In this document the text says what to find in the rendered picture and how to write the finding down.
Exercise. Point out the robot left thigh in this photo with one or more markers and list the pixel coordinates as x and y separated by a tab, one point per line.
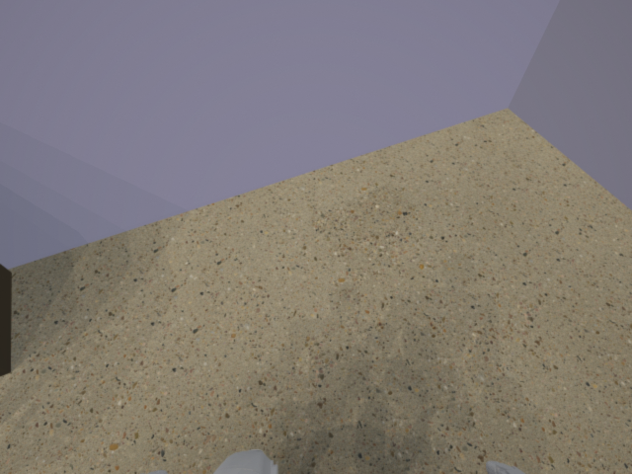
247	462

